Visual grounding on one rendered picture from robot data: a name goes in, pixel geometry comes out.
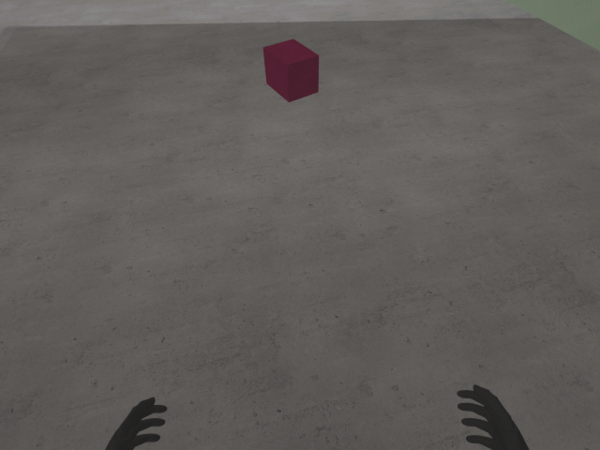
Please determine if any robot right hand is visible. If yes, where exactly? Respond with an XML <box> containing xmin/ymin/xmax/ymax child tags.
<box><xmin>457</xmin><ymin>384</ymin><xmax>530</xmax><ymax>450</ymax></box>

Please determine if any carton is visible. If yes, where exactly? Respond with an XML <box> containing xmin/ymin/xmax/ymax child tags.
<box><xmin>263</xmin><ymin>39</ymin><xmax>319</xmax><ymax>102</ymax></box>

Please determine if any robot left hand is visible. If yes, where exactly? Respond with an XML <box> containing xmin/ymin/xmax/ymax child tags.
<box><xmin>105</xmin><ymin>397</ymin><xmax>167</xmax><ymax>450</ymax></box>

